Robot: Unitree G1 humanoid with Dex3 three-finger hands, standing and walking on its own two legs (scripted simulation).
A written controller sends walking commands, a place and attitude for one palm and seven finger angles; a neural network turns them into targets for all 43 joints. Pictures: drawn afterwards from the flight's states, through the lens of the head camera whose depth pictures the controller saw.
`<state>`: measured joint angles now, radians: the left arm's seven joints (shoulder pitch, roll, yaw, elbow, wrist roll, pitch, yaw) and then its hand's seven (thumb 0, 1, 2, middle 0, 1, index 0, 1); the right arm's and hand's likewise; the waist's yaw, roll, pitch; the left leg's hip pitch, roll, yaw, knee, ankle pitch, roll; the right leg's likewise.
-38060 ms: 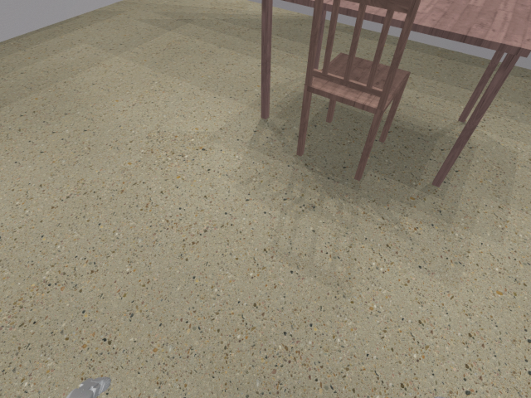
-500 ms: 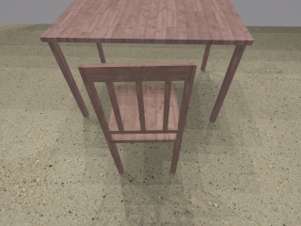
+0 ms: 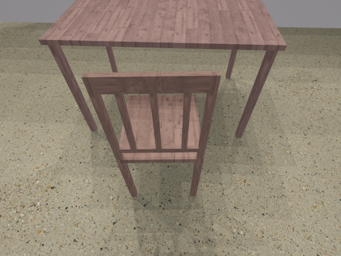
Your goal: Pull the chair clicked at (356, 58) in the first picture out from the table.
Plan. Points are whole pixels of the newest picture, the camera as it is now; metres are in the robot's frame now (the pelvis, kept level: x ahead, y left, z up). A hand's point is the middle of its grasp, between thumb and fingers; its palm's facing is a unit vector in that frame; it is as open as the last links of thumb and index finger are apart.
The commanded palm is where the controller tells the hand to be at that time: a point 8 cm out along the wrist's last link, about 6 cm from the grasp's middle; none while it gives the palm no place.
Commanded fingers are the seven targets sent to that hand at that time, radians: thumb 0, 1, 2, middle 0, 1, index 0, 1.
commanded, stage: look to check the result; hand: left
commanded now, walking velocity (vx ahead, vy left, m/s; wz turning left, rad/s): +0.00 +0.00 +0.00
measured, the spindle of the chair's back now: (156, 123) +0.56 +0.08 -0.10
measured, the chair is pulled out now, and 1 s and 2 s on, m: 0.29 0.29 0.29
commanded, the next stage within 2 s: take the last steps up to it in 0.52 s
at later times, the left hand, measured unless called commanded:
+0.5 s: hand out of the picture +0.00 +0.16 -0.17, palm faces +0.02 -0.98 -0.20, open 7.3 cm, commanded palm none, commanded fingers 0.00 0.90 0.90 -0.20 -0.30 -0.20 -0.30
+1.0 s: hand out of the picture +0.04 +0.15 -0.19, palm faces +0.02 -0.98 -0.20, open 7.4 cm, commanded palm none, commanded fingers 0.00 0.90 0.90 -0.20 -0.30 -0.20 -0.30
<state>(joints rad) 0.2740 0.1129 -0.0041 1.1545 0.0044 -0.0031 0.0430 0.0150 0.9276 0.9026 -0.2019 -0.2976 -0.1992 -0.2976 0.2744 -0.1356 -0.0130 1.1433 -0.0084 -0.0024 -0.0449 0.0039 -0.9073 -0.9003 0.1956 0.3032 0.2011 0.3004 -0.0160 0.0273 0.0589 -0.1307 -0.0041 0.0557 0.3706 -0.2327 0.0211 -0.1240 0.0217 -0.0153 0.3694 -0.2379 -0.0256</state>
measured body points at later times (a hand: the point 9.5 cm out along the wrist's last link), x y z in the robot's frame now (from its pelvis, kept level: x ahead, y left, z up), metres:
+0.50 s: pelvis +0.01 +0.00 +0.00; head +0.04 -0.01 +0.45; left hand +0.00 +0.21 -0.16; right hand +0.00 -0.21 -0.17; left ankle -0.02 +0.10 -0.75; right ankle -0.03 -0.10 -0.75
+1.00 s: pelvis +0.05 -0.01 -0.02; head +0.07 -0.03 +0.43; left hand +0.04 +0.21 -0.17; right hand -0.01 -0.22 -0.18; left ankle -0.02 +0.10 -0.75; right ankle -0.03 -0.10 -0.75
